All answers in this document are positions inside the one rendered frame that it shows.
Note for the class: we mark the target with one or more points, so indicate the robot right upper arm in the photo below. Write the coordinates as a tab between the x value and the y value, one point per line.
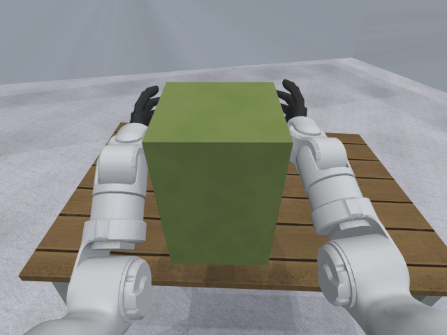
367	276

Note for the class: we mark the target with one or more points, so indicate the robot left forearm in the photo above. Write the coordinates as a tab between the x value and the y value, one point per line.
119	192

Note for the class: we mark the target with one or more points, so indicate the robot left upper arm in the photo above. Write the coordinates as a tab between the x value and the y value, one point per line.
106	295

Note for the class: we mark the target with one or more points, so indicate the robot left hand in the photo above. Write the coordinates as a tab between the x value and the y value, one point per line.
144	104

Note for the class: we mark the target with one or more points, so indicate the table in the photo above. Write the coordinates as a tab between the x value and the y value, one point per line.
293	258

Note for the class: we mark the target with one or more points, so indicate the carton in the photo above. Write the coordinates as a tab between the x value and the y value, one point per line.
218	155

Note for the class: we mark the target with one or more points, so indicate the robot right forearm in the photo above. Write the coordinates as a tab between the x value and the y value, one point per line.
338	208

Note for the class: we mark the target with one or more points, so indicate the robot right hand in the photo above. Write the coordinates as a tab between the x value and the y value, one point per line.
296	103

